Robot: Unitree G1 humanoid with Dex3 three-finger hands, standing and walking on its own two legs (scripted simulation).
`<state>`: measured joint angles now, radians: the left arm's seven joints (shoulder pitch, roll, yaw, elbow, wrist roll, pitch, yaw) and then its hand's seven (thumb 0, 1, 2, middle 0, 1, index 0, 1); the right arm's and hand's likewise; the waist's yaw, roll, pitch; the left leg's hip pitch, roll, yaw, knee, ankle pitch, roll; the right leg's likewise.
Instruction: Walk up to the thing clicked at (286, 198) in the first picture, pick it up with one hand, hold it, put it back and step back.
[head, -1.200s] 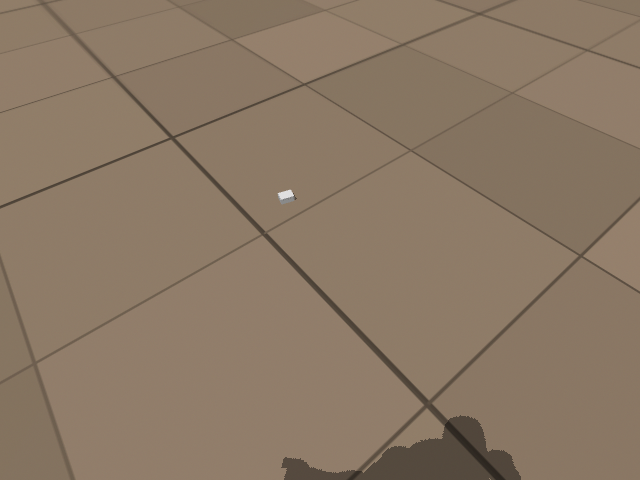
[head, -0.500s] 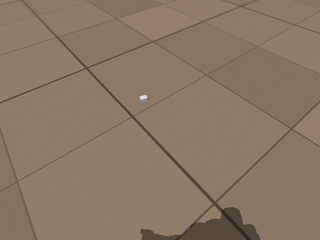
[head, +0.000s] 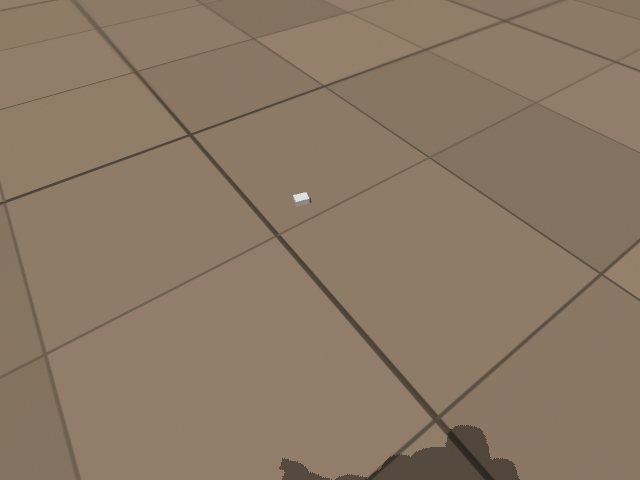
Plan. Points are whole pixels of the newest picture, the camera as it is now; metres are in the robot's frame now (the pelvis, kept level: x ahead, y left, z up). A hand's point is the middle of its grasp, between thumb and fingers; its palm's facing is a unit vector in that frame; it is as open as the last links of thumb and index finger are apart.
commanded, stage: walk up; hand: left
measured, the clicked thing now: (301, 199) +1.38 +0.16 -0.76
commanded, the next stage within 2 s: none
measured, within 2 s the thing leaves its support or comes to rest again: neither
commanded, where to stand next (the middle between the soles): +1.09 -0.19 m, yaw +20 degrees
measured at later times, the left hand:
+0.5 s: hand (120, 432) +0.21 +0.32 -0.15, palm faces +0.09 -0.95 -0.30, open 7.3 cm
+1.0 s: hand (206, 315) +0.41 +0.24 -0.15, palm faces +0.24 -0.92 -0.33, open 7.3 cm
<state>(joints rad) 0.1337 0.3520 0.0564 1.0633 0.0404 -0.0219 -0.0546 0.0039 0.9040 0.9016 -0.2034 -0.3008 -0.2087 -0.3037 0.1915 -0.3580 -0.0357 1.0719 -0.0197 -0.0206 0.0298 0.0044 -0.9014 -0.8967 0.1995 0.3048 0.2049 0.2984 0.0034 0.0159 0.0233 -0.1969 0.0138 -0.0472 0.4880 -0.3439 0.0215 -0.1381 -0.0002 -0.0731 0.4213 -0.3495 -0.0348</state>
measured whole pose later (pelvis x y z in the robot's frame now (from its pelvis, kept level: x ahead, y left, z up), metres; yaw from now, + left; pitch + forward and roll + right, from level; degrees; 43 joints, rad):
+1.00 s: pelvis +0.43 -0.04 -0.01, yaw +14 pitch -2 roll -1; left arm 0.31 0.42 0.08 0.80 0.04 -0.03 -0.10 0.00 0.90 0.90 -0.20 -0.30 -0.21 -0.30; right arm 0.30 -0.42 -0.06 0.85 0.00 -0.09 0.03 0.00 -0.90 -0.90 0.20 0.30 0.20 0.30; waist 0.07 -0.01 0.08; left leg -0.52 0.07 0.07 0.74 -0.23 0.02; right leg -0.14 0.02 -0.16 0.51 -0.35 -0.07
